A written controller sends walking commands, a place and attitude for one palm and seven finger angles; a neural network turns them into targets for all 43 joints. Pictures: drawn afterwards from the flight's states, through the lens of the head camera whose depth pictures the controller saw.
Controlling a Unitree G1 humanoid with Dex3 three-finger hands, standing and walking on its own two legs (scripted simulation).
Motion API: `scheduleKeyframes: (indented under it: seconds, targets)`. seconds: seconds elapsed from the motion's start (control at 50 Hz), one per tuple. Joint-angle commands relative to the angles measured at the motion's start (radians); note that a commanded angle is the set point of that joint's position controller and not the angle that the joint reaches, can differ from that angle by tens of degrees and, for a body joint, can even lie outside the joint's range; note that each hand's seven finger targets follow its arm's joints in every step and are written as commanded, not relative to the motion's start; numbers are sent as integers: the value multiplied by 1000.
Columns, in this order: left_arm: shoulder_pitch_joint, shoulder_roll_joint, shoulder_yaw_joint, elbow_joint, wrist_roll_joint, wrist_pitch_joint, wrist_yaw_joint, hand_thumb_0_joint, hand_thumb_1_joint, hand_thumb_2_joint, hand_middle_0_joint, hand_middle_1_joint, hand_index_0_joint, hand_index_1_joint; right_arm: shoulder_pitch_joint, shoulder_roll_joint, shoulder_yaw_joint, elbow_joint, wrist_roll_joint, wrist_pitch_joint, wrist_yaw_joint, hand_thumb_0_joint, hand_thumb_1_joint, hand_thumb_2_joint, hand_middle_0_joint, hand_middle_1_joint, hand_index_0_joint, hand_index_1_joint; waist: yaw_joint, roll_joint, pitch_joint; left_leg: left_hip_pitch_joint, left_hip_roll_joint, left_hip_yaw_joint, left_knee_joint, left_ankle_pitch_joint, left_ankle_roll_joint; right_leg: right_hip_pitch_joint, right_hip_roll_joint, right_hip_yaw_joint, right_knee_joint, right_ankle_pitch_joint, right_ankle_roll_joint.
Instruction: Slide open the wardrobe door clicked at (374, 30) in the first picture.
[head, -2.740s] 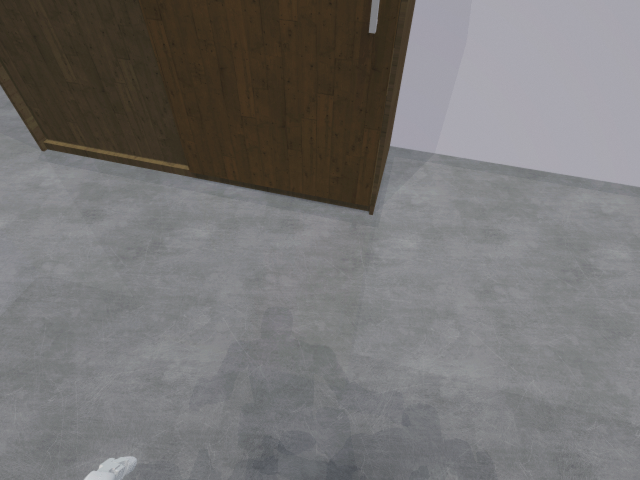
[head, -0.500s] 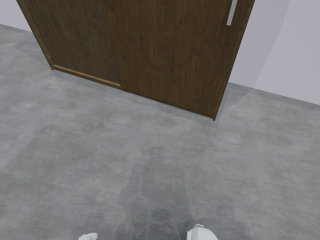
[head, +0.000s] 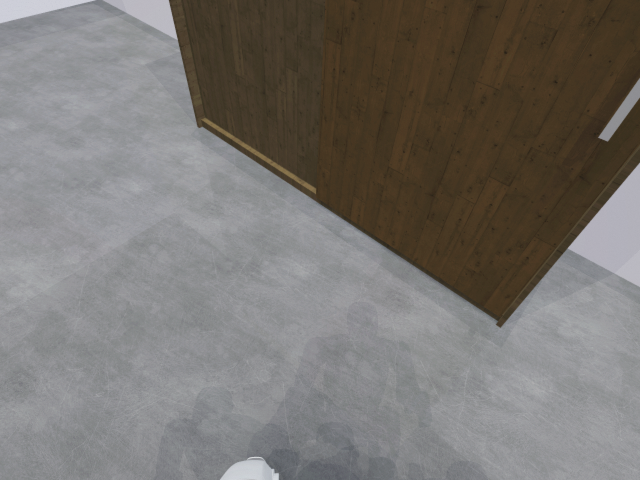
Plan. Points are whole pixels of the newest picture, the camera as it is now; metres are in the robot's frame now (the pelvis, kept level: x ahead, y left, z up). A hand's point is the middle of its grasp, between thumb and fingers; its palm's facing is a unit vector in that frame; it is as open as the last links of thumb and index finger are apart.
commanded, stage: walk to a spot facing it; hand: right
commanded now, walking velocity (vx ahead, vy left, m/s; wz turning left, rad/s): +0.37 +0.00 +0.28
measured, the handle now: out of the picture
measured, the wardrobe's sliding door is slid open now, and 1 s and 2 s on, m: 0.00 0.00 0.00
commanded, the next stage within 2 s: turn to face it in 0.32 s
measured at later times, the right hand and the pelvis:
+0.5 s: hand (466, 475) +0.19 -0.21 -0.20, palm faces -0.02 +0.99 -0.15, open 7.3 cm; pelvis +0.21 -0.03 -0.01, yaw +5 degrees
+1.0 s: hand (448, 341) +0.39 -0.19 -0.14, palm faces +0.16 +0.95 -0.25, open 7.4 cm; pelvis +0.28 +0.01 +0.00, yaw -10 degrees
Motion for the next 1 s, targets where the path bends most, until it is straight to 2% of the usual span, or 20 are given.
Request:
scheduleKeyframes:
  seconds: [0.0, 0.02, 0.04, 0.06, 0.1, 0.16, 0.3, 0.38, 0.4, 0.42, 0.46, 0.5, 0.56, 0.74, 0.84, 0.86, 0.88, 0.9, 0.92, 0.98]
  targets:
    - [-1, 125, 10, -48, -5, -10, -1, 0, 900, 900, -200, -300, -200, -300, 197, -94, -17, 13, 1, -47, -1, 0, -900, -900, 200, 300, 200, 300, -135, 17, -83, 404, -69, 36, -185, 8, 64, -150, -180, 47, 252, 461, -65]
    - [17, 72, -3, -77, -20, -15, -12, 0, 900, 900, -200, -300, -200, -300, 329, -214, -45, 49, 1, -61, -15, 0, -900, -900, 200, 300, 200, 300, -174, 245, -207, 686, 179, -306, -263, -45, 160, -429, -86, -8, 570, 201, -13]
    - [-68, 60, -8, -129, -20, -17, -12, 0, 900, 900, -200, -300, -200, -300, 405, -280, -53, 67, 24, -61, -27, 0, -900, -900, 200, 300, 200, 300, -189, 264, -193, 730, 339, -609, -374, 82, 249, -634, 3, 101, 797, -223, 3]
    - [-119, 78, 1, -123, -19, -16, -10, 0, 900, 900, -200, -300, -200, -300, 358, -272, -52, 65, 28, -60, -35, 0, -900, -900, 200, 300, 200, 300, -184, 176, -173, 646, 333, -583, -392, -6, 263, -668, -48, 213, 880, -177, -11]
    - [-149, 64, 3, -114, -9, -1, -11, 0, 900, 900, -200, -300, -200, -300, 204, -181, -22, 32, 26, -62, -41, 0, -900, -900, 200, 300, 200, 300, -110, 79, -23, 404, 262, -422, -452, -88, 205, -647, -105, 267, 842, -26, -4]
    - [-41, 24, 0, -68, -1, 27, -15, 0, 900, 900, -200, -300, -200, -300, 129, -120, -1, 32, 16, -77, -44, 0, -900, -900, 200, 300, 200, 300, -21, 116, -3, 236, 172, -221, -474, 38, 153, -513, -105, 235, 692, 46, 22]
    - [-164, 9, -3, -121, -10, 14, -34, 0, 900, 900, -200, -300, -200, -300, 165, -145, -6, 69, 15, -79, -40, 0, -900, -900, 200, 300, 200, 300, -53, 132, 33, 216, 148, -186, -457, -16, 143, -388, -58, 190, 309, 116, 22]
    - [-33, 66, 6, -79, -7, -7, -19, 0, 900, 900, -200, -300, -200, -300, 161, -130, -8, 75, 22, -63, -38, 0, -900, -900, 200, 300, 200, 300, 18, 26, 3, 151, 67, -135, -229, 35, 90, -83, -15, 161, 94, 158, 15]
    - [73, 148, 22, -52, 3, -14, -6, 0, 900, 900, -200, -300, -200, -300, 185, -80, -1, 68, 27, -58, -33, 0, -900, -900, 200, 300, 200, 300, 51, -159, -67, 55, -23, -73, 16, -15, 44, 67, -152, 353, 0, 150, -34]
    - [155, 243, 36, -39, 5, -9, 1, 0, 900, 900, -200, -300, -200, -300, 206, -33, 12, 50, 34, -59, -28, 0, -900, -900, 200, 300, 200, 300, 57, -373, -114, -81, -115, 28, 306, -355, -2, 136, -375, 631, -130, 211, -136]
    - [77, 182, 15, -48, -3, 4, 15, 0, 900, 900, -200, -300, -200, -300, 130, -59, 13, 42, 21, -57, -40, 0, -900, -900, 200, 300, 200, 300, 42, -255, -48, -152, -46, -67, 544, -334, 3, -3, -379, 674, -168, 227, -207]
    - [-35, 104, -11, -68, -9, -7, 19, 0, 900, 900, -200, -300, -200, -300, 121, -41, 17, 63, 17, -55, -31, 0, -900, -900, 200, 300, 200, 300, -17, -129, 14, -104, 11, -78, 497, -220, -23, -129, -280, 517, -168, 395, -180]
    - [-81, 91, -17, -68, -17, -11, 21, 0, 900, 900, -200, -300, -200, -300, 162, -16, 26, 80, 22, -30, -38, 0, -900, -900, 200, 300, 200, 300, -55, -121, -54, 26, 3, -53, 351, -158, -58, -165, -194, 374, -138, 625, -158]
    - [-64, 131, 24, -92, -8, 42, 12, 0, 900, 900, -200, -300, -200, -300, -15, -42, 1, -40, 26, 5, -56, 0, -900, -900, 200, 300, 200, 300, -16, -115, -52, 5, -25, -56, 174, -168, -92, -149, -180, 488, -100, 514, -188]
    - [-125, 154, 45, -133, -12, 64, 8, 0, 900, 900, -200, -300, -200, -300, 42, -58, -5, -60, 34, -6, -61, 0, -900, -900, 200, 300, 200, 300, -56, -105, -75, 234, -69, -36, -137, -35, -80, -247, -129, 535, 13, 486, -147]
    - [-137, 141, 47, -147, -18, 64, 3, 0, 900, 900, -200, -300, -200, -300, 84, -83, -12, -57, 33, -14, -65, 0, -900, -900, 200, 300, 200, 300, -79, -53, -90, 352, -26, -66, -271, 63, -74, -321, -84, 512, 77, 378, -103]
    - [-122, 84, 40, -166, -27, 63, -4, 0, 900, 900, -200, -300, -200, -300, 114, -165, -27, -60, 19, -24, -74, 0, -900, -900, 200, 300, 200, 300, -83, 156, -123, 503, 184, -256, -356, 147, -16, -484, 27, 391, 250, 121, -31]
    - [-123, 57, 40, -199, -22, 68, -5, 0, 900, 900, -200, -300, -200, -300, 132, -236, -36, -74, 14, -20, -75, 0, -900, -900, 200, 300, 200, 300, -89, 313, -122, 464, 403, -391, -387, 261, 97, -557, 122, 278, 476, -249, 19]
    - [-118, 99, 49, -185, -10, 90, -5, 0, 900, 900, -200, -300, -200, -300, 94, -214, -36, -94, 23, -22, -76, 0, -900, -900, 200, 300, 200, 300, -79, 272, -119, 354, 400, -374, -415, 162, 132, -530, 74, 342, 657, -241, 20]
    - [-138, 81, 45, -166, -7, 109, -22, 0, 900, 900, -200, -300, -200, -300, -27, -131, -8, -124, 21, -21, -76, 0, -900, -900, 200, 300, 200, 300, -18, 155, 1, 239, 265, -144, -379, 184, 92, -542, 19, 312, 822, -67, 41]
